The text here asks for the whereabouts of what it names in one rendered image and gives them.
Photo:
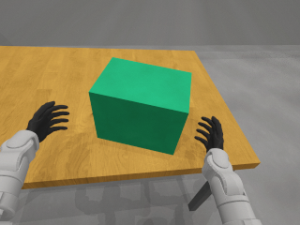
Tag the robot left hand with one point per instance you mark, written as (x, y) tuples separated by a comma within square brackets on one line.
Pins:
[(42, 120)]

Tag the table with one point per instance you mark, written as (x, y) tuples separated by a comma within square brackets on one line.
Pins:
[(32, 76)]

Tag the carton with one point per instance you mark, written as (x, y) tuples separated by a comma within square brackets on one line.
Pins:
[(141, 105)]

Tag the robot right forearm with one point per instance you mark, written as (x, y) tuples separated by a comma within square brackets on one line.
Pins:
[(228, 190)]

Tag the robot right hand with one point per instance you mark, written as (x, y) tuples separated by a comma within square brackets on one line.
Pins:
[(215, 135)]

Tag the robot left forearm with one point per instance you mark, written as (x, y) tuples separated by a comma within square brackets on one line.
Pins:
[(16, 154)]

